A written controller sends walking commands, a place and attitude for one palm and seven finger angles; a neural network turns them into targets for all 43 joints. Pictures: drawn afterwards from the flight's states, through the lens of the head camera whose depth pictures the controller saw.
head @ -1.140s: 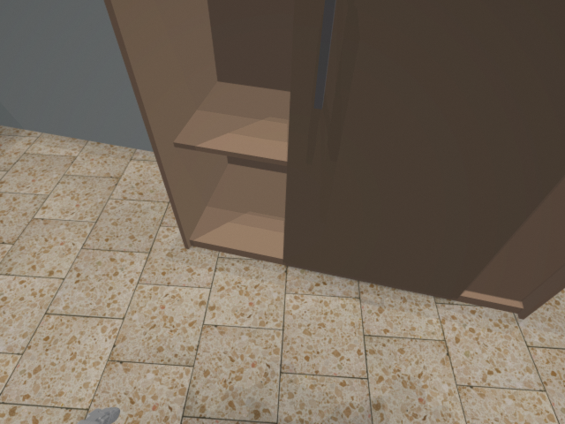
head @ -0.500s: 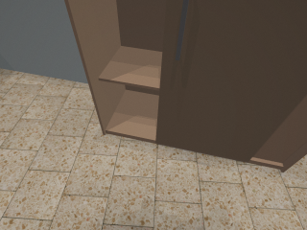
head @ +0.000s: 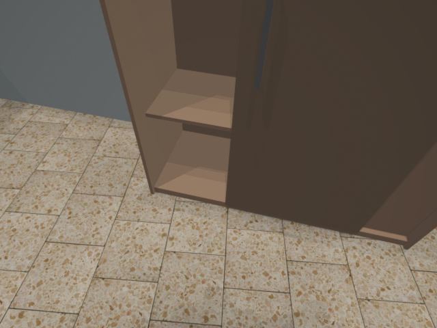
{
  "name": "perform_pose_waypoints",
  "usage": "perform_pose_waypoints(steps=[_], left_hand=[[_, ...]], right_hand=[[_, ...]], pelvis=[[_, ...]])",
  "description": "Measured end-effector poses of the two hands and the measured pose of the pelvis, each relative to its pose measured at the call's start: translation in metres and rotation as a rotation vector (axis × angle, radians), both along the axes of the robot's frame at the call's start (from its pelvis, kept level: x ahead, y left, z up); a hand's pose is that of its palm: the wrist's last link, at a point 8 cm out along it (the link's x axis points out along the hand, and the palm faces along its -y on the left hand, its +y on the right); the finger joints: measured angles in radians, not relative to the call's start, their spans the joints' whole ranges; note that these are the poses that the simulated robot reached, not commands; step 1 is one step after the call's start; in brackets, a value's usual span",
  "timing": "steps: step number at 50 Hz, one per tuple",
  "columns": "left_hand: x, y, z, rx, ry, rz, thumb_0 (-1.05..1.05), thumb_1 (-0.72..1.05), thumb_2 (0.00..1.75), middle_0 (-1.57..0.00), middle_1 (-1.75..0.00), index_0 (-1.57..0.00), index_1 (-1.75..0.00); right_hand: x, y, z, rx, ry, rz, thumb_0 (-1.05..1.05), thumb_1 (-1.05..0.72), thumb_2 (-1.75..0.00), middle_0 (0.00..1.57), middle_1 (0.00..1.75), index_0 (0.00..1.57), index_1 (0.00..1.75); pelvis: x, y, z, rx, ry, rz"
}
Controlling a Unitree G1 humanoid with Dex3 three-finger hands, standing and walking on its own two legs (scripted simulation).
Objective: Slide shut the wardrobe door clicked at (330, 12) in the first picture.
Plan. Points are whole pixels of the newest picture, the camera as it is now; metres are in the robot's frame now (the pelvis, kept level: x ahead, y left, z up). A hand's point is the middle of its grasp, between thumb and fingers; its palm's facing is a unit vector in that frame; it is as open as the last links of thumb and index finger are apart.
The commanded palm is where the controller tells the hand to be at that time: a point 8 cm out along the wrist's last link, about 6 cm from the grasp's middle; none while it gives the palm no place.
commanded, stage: look at it before walking up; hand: right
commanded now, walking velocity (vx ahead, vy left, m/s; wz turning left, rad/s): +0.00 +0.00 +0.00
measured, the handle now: (266, 28) +0.81 -0.07 +0.20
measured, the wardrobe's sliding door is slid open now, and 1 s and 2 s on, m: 0.42 0.42 0.42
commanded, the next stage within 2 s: turn to face it in 0.40 s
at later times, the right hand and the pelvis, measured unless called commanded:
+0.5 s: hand out of the picture +0.08 -0.25 -0.15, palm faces -0.01 +0.94 -0.34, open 7.4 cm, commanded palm none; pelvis +0.01 +0.00 +0.00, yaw +0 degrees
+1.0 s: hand out of the picture +0.03 -0.22 -0.18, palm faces +0.08 +0.97 -0.25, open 7.4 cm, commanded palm none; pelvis -0.01 -0.01 -0.01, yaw -4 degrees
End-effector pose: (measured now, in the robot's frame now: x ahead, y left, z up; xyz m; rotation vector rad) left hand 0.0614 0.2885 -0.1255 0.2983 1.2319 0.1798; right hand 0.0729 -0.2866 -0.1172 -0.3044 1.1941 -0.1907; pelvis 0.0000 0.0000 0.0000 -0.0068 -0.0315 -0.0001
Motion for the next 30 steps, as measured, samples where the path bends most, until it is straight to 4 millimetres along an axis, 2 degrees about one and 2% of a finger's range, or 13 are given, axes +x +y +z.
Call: perform_pose_waypoints(steps=[30], left_hand=[[0.018,-0.004,0.004,0.007,-0.01,-0.016,0.0,0.9,0.9,-0.2,-0.3,-0.21,-0.3]], right_hand=[[0.0,-0.008,-0.001,-0.005,0.018,-0.013,0.0,-0.91,-0.9,0.2,0.3,0.2,0.3]], pelvis=[[0.007,-0.004,0.001,0.002,0.005,-0.006]])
